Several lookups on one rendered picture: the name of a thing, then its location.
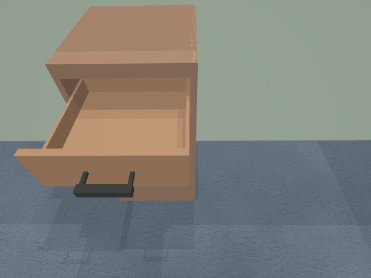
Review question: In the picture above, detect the handle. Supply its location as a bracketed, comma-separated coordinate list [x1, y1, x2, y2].
[73, 171, 135, 197]

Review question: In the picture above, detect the drawer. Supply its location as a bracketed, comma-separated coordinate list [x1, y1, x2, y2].
[14, 78, 190, 186]

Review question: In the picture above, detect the cabinet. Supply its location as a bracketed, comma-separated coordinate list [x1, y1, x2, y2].
[45, 5, 198, 201]

